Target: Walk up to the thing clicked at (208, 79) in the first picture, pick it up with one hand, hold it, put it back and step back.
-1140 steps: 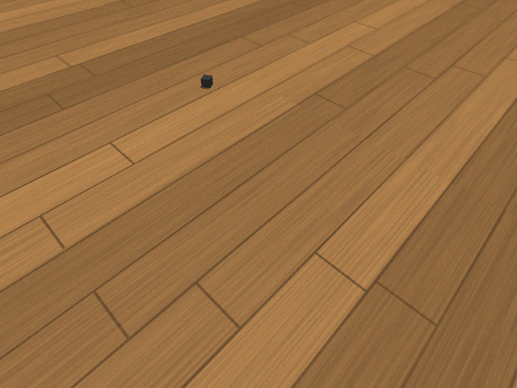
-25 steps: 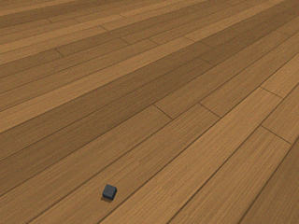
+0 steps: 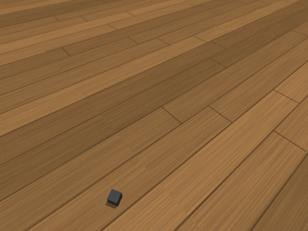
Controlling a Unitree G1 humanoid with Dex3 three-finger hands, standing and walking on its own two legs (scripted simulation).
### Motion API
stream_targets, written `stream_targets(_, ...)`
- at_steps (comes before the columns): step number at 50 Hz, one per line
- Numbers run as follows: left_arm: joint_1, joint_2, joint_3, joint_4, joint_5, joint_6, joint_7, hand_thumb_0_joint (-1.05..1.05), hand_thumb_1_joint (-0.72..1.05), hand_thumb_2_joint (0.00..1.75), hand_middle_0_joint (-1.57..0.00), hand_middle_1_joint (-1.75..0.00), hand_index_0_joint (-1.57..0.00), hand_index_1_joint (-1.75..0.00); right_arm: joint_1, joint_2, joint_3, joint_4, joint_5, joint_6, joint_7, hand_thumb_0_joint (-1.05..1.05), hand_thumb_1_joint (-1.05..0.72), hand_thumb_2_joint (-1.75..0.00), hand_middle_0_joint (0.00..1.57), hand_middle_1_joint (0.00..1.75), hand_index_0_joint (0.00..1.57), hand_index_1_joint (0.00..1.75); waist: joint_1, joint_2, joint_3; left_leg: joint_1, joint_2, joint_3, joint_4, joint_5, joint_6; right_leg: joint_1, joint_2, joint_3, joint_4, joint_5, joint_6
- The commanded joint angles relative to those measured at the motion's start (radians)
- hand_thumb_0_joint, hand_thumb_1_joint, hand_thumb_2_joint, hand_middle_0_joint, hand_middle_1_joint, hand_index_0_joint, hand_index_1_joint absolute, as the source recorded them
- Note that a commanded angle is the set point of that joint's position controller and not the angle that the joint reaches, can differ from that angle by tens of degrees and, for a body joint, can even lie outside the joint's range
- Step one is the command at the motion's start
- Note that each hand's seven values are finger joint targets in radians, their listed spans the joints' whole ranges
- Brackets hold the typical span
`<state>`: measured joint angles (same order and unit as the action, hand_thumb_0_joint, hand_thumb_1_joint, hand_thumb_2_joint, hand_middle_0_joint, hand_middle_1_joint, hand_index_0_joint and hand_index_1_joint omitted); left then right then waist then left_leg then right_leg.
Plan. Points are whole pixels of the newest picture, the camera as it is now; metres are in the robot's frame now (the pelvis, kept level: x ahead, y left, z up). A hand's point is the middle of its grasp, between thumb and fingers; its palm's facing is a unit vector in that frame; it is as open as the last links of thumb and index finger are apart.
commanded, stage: walk up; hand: left
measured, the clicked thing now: (114, 197) +0.46 +0.23 -0.74
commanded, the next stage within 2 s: none
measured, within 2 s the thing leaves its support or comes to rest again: neither
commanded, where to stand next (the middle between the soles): +0.08 +0.01 m, yaw -3 degrees
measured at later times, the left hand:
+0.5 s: hand out of the picture +0.11 +0.32 -0.18, palm faces +0.01 -0.94 -0.35, open 7.4 cm
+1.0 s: hand out of the picture +0.08 +0.25 -0.13, palm faces +0.01 -0.90 -0.43, open 7.4 cm
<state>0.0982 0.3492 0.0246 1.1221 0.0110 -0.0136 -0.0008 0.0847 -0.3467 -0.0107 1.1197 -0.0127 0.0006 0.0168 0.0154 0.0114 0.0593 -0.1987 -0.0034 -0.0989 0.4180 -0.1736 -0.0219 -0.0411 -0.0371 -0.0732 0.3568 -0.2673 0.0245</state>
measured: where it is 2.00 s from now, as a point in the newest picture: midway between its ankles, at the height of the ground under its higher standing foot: outside the picture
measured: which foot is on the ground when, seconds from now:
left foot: down 0.00-0.08, up 0.10-0.22, down 0.24-0.74, up 0.76-1.00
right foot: down 0.00-0.28, up 0.30-0.70, down 0.72-1.00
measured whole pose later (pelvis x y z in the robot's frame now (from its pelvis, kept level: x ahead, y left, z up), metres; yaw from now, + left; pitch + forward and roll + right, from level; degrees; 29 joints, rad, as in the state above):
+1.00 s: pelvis -0.01 -0.01 -0.01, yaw +1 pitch -1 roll +1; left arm 0.21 0.34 0.05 0.82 0.04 -0.02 -0.01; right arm 0.21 -0.43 -0.06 0.92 -0.02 0.05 0.02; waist 0.02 0.07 0.10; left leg -0.36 -0.06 -0.11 1.07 -0.46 -0.01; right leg -0.33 -0.03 0.00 0.61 -0.28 -0.04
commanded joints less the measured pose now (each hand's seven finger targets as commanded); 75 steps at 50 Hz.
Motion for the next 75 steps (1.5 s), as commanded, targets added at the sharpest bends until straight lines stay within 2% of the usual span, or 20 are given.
stream_targets(1,0.031,0.268,0.065,-0.08,0.012,-0.028,0.004,0.0,0.9,0.9,-0.2,-0.3,-0.2,-0.3,-0.007,-0.265,-0.068,-0.093,-0.006,-0.017,-0.001,0.0,-0.9,-0.9,0.2,0.3,0.2,0.3,0.008,0.019,-0.126,-0.01,0.043,-0.028,0.006,-0.14,0.092,0.046,-0.07,0.072,-0.038,-0.194,-0.088)
stream_targets(4,0.094,0.346,0.104,-0.091,0.035,-0.039,0.005,0.0,0.9,0.9,-0.2,-0.3,-0.2,-0.3,-0.075,-0.243,-0.076,-0.149,-0.023,-0.005,0.021,0.0,-0.9,-0.9,0.2,0.3,0.2,0.3,0.065,-0.149,0.051,-0.37,0.005,0.068,0.294,-0.297,0.047,0.075,-0.314,0.368,-0.242,-0.528,-0.217)
stream_targets(6,0.085,0.336,0.109,-0.121,0.036,-0.053,0.007,0.0,0.9,0.9,-0.2,-0.3,-0.2,-0.3,-0.073,-0.242,-0.082,-0.164,-0.026,-0.013,0.029,0.0,-0.9,-0.9,0.2,0.3,0.2,0.3,0.061,-0.103,0.135,-0.437,0.07,0.03,0.318,-0.249,0.035,0.069,-0.365,0.372,-0.247,-0.353,-0.258)
stream_targets(11,-0.019,0.277,0.08,-0.174,0.015,-0.037,-0.004,0.0,0.9,0.9,-0.2,-0.3,-0.2,-0.3,0.1,-0.178,-0.078,-0.129,-0.015,-0.049,0.03,0.0,-0.9,-0.9,0.2,0.3,0.2,0.3,-0.058,-0.163,0.041,-0.001,0.023,0.144,0.004,0.005,0.037,-0.097,-0.169,0.02,0.092,0.348,-0.141)
stream_targets(13,0.015,0.15,0.047,-0.209,-0.018,-0.006,0.0,0.0,0.9,0.9,-0.2,-0.3,-0.2,-0.3,0.237,-0.299,-0.11,-0.091,-0.015,-0.057,-0.008,0.0,-0.9,-0.9,0.2,0.3,0.2,0.3,-0.103,0.186,-0.063,0.241,0.202,-0.118,-0.1,0.489,0.073,-0.287,0.018,-0.045,0.489,0.045,-0.023)
stream_targets(14,0.08,0.15,0.05,-0.19,-0.027,0.025,0.009,0.0,0.9,0.9,-0.2,-0.3,-0.2,-0.3,0.21,-0.345,-0.11,-0.116,-0.013,-0.062,-0.031,0.0,-0.9,-0.9,0.2,0.3,0.2,0.3,-0.064,0.157,-0.105,0.171,0.324,-0.345,-0.131,0.482,0.143,-0.275,0.088,0.161,0.523,-0.298,-0.026)
stream_targets(17,0.148,0.215,0.052,-0.147,-0.033,0.064,0.013,0.0,0.9,0.9,-0.2,-0.3,-0.2,-0.3,0.046,-0.304,-0.098,-0.16,0.0,-0.059,-0.047,0.0,-0.9,-0.9,0.2,0.3,0.2,0.3,0.006,0.078,-0.09,0.062,0.303,-0.2,-0.085,0.315,0.194,-0.236,0.014,0.237,0.647,-0.293,-0.066)
stream_targets(23,0.136,0.22,0.065,-0.193,-0.013,0.101,0.012,0.0,0.9,0.9,-0.2,-0.3,-0.2,-0.3,0.071,-0.298,-0.103,-0.193,0.01,-0.039,-0.082,0.0,-0.9,-0.9,0.2,0.3,0.2,0.3,-0.013,0.085,-0.087,0.089,0.294,-0.061,0.013,0.747,0.21,-0.362,0.067,0.248,0.817,-0.239,-0.019)
stream_targets(30,0.132,0.221,0.076,-0.261,-0.013,0.092,0.012,0.0,0.9,0.9,-0.2,-0.3,-0.2,-0.3,0.028,-0.3,-0.119,-0.279,0.0,-0.017,-0.081,0.0,-0.9,-0.9,0.2,0.3,0.2,0.3,-0.025,0.157,-0.133,0.094,0.313,-0.036,0.105,0.618,0.268,-0.388,0.024,0.2,0.63,-0.206,-0.005)
stream_targets(36,0.192,0.254,0.112,-0.259,0.019,0.061,0.004,0.0,0.9,0.9,-0.2,-0.3,-0.2,-0.3,-0.036,-0.25,-0.098,-0.342,0.017,0.034,-0.053,0.0,-0.9,-0.9,0.2,0.3,0.2,0.3,0.029,0.055,-0.151,-0.155,0.183,0.033,0.366,0.192,0.127,-0.117,-0.005,0.162,0.162,0.144,-0.052)
stream_targets(38,0.084,0.394,0.131,-0.342,0.033,0.053,0.004,0.0,0.9,0.9,-0.2,-0.3,-0.2,-0.3,-0.024,-0.196,-0.091,-0.363,0.025,0.056,-0.068,0.0,-0.9,-0.9,0.2,0.3,0.2,0.3,0.02,-0.284,-0.084,-0.298,-0.085,0.032,0.74,-0.531,0.038,-0.302,-0.338,0.576,0.017,0.445,-0.286)
stream_targets(39,0.056,0.424,0.135,-0.362,0.04,0.047,0.007,0.0,0.9,0.9,-0.2,-0.3,-0.2,-0.3,-0.03,-0.233,-0.104,-0.354,0.013,0.056,-0.08,0.0,-0.9,-0.9,0.2,0.3,0.2,0.3,0.029,-0.312,-0.07,-0.229,-0.075,-0.044,0.843,-0.547,0.034,-0.412,-0.378,0.663,-0.003,0.438,-0.337)
stream_targets(42,0.006,0.286,0.115,-0.363,0.024,0.03,0.026,0.0,0.9,0.9,-0.2,-0.3,-0.2,-0.3,0.039,-0.25,-0.102,-0.296,0.035,0.055,-0.055,0.0,-0.9,-0.9,0.2,0.3,0.2,0.3,-0.011,-0.133,-0.062,-0.29,-0.103,-0.101,0.941,-0.34,0.027,-0.276,-0.191,0.376,0.109,0.361,-0.225)
stream_targets(46,0.178,0.284,0.126,-0.349,0.031,-0.026,0.026,0.0,0.9,0.9,-0.2,-0.3,-0.2,-0.3,0.081,-0.287,-0.102,-0.305,0.0,0.02,-0.011,0.0,-0.9,-0.9,0.2,0.3,0.2,0.3,0.058,-0.152,-0.216,-0.491,-0.052,-0.042,0.715,-0.264,0.005,0.181,-0.193,0.498,-0.009,-0.412,-0.231)
stream_targets(50,0.268,0.313,0.147,-0.337,0.026,-0.036,0.006,0.0,0.9,0.9,-0.2,-0.3,-0.2,-0.3,0.016,-0.273,-0.09,-0.336,-0.019,-0.015,0.01,0.0,-0.9,-0.9,0.2,0.3,0.2,0.3,0.11,-0.205,-0.066,-0.478,-0.01,-0.024,0.424,-0.37,0.002,0.168,-0.265,0.532,-0.048,-0.343,-0.267)
stream_targets(56,0.066,0.34,0.131,-0.392,0.025,-0.024,-0.026,0.0,0.9,0.9,-0.2,-0.3,-0.2,-0.3,0.329,-0.242,-0.116,-0.241,-0.011,-0.04,0.036,0.0,-0.9,-0.9,0.2,0.3,0.2,0.3,-0.09,-0.205,-0.025,0.141,-0.032,0.177,0.081,-0.16,0.072,-0.387,-0.131,0.233,-0.02,-0.394,-0.17)
stream_targets(58,0.012,0.221,0.094,-0.422,0.026,-0.007,-0.019,0.0,0.9,0.9,-0.2,-0.3,-0.2,-0.3,0.461,-0.295,-0.142,-0.189,-0.026,-0.04,0.012,0.0,-0.9,-0.9,0.2,0.3,0.2,0.3,-0.164,0.09,0.004,0.312,0.024,-0.005,-0.043,-0.276,0.082,-0.707,0.007,0.092,0.352,-0.467,-0.107)
stream_targets(60,0.061,0.256,0.098,-0.398,0.015,0.005,-0.008,0.0,0.9,0.9,-0.2,-0.3,-0.2,-0.3,0.267,-0.412,-0.144,-0.288,-0.03,-0.049,-0.012,0.0,-0.9,-0.9,0.2,0.3,0.2,0.3,-0.082,0.109,0.124,-0.11,0.398,-0.575,-0.319,-0.836,0.205,-0.663,0.058,0.223,0.679,-0.239,-0.064)
stream_targets(64,0.254,0.263,0.1,-0.268,0.004,0.004,-0.025,0.0,0.9,0.9,-0.2,-0.3,-0.2,-0.3,0.124,-0.322,-0.103,-0.329,-0.019,-0.071,-0.017,0.0,-0.9,-0.9,0.2,0.3,0.2,0.3,0.006,0.094,0.105,-0.132,0.254,-0.245,-0.231,-0.529,0.196,-0.483,0.045,0.221,0.655,-0.116,-0.044)
stream_targets(75,0.207,0.237,0.077,-0.234,0.006,-0.028,-0.001,0.0,0.9,0.9,-0.2,-0.3,-0.2,-0.3,0.14,-0.237,-0.066,-0.319,0.011,-0.025,-0.019,0.0,-0.9,-0.9,0.2,0.3,0.2,0.3,0.011,0.077,-0.046,-0.124,0.156,0.048,0.197,0.105,0.122,-0.084,0.026,0.133,0.052,0.118,-0.061)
